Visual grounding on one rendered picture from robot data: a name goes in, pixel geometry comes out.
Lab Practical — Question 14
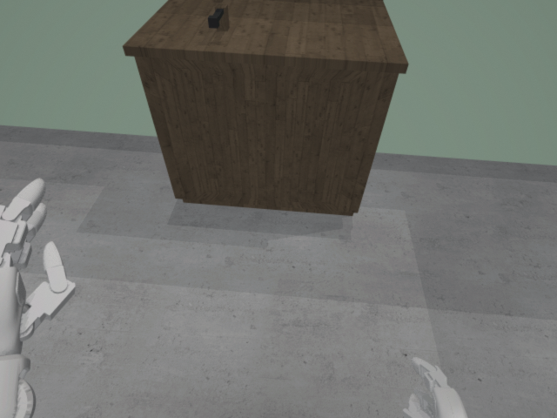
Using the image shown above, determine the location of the robot left forearm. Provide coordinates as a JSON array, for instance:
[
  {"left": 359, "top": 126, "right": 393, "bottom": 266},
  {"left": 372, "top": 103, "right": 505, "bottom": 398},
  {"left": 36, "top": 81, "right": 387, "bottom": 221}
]
[{"left": 0, "top": 354, "right": 36, "bottom": 418}]

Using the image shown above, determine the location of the tap lever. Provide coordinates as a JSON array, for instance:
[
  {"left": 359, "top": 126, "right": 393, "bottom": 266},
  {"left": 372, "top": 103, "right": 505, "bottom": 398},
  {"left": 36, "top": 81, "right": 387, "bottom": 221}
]
[{"left": 208, "top": 9, "right": 224, "bottom": 29}]

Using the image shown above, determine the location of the counter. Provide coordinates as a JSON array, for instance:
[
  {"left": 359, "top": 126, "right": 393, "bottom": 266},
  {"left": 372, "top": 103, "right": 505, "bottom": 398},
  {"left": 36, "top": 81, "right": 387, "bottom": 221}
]
[{"left": 123, "top": 0, "right": 409, "bottom": 216}]

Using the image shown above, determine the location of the right robot hand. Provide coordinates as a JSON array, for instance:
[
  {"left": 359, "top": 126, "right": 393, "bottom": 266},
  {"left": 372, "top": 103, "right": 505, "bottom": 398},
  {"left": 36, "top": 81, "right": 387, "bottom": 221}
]
[{"left": 403, "top": 357, "right": 468, "bottom": 418}]

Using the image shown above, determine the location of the left robot hand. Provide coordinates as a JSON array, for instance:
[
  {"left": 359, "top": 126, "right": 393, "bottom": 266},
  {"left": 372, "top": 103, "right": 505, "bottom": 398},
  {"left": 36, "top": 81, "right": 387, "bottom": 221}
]
[{"left": 0, "top": 179, "right": 76, "bottom": 356}]

